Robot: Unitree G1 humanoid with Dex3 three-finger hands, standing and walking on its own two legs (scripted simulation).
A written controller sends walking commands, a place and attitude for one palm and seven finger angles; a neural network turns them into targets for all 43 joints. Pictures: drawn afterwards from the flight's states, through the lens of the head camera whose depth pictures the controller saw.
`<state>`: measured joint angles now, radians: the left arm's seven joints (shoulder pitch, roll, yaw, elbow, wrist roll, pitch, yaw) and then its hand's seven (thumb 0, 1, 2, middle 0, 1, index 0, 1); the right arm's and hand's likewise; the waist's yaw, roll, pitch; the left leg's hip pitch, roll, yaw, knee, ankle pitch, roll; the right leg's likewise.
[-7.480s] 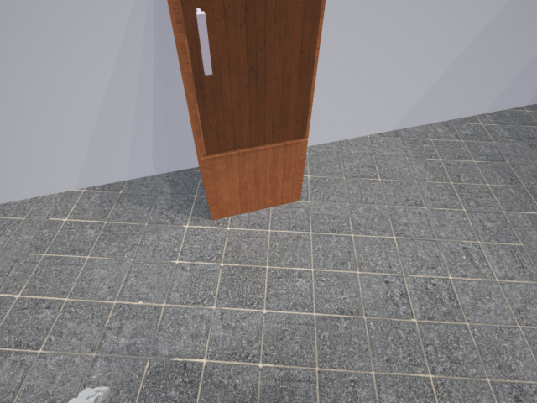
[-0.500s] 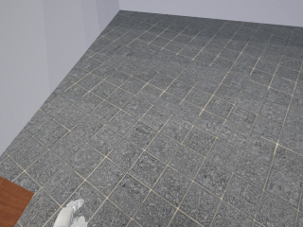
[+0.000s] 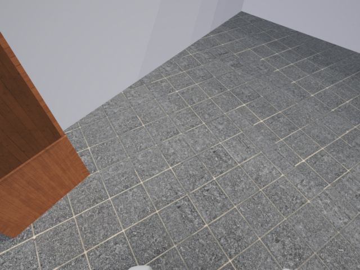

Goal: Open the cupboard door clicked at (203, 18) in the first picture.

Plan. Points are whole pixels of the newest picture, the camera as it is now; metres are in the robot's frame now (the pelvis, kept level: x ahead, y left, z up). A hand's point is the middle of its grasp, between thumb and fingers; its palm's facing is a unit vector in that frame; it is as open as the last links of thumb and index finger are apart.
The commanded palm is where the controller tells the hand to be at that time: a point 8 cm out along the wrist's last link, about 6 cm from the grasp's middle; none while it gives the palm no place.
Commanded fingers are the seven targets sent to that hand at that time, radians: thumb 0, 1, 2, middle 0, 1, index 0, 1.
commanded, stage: turn to face it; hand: left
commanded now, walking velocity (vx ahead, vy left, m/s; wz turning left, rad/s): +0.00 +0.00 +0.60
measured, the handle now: out of the picture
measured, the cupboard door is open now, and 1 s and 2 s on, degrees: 0 0 0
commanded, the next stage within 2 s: take the last steps up to it in 1.60 s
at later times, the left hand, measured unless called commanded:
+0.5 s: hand out of the picture +0.07 +0.26 -0.14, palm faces +0.26 -0.93 -0.24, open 7.4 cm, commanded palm none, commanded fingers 0.00 0.90 0.90 -0.20 -0.30 -0.20 -0.30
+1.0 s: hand out of the picture -0.03 +0.18 -0.13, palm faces +0.55 -0.79 -0.29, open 7.4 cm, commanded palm none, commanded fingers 0.00 0.90 0.90 -0.20 -0.30 -0.20 -0.30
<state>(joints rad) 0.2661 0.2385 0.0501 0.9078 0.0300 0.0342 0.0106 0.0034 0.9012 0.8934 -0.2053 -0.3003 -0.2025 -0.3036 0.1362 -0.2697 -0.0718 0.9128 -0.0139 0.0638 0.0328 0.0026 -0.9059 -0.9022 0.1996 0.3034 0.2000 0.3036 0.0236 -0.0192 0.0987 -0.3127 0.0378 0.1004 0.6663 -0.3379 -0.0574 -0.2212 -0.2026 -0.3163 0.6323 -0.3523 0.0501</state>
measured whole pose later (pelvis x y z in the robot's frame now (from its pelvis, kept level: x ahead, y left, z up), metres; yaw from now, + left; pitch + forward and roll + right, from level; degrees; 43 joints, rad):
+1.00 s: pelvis +0.01 -0.02 +0.02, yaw +35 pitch -1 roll +2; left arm 0.23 0.17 0.02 0.89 0.03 0.01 0.02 0.00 0.90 0.89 -0.20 -0.30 -0.20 -0.30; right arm 0.22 -0.30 -0.10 0.95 -0.02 0.09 0.02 0.00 -0.91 -0.90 0.20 0.30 0.20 0.30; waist -0.03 0.04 0.07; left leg -0.49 0.03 -0.03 1.09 -0.38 -0.09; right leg -0.15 -0.11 -0.16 0.50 -0.32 0.00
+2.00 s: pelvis +0.03 +0.01 +0.03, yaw +55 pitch -2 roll +2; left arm 0.35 0.14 0.02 1.02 0.02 -0.04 0.02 0.00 0.93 0.89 -0.20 -0.30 -0.20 -0.30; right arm 0.33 -0.24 -0.08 1.06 -0.03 0.04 0.01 0.00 -0.91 -0.90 0.20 0.30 0.20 0.30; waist 0.00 0.06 -0.01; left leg -0.48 0.04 -0.03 1.06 -0.23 -0.04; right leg -0.09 -0.03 -0.11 0.34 -0.23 -0.04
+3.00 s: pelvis +0.13 +0.24 +0.00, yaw +52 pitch -2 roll +1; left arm 0.09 0.12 0.02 1.00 0.02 -0.03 0.03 0.00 0.91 0.89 -0.20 -0.30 -0.20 -0.30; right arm 0.38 -0.11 -0.04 1.14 0.01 0.02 -0.04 0.00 -0.90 -0.90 0.20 0.30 0.20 0.30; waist -0.05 0.03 0.13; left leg -0.28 0.01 0.04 1.04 -0.58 -0.02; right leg -0.36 -0.05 -0.13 0.57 -0.18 -0.05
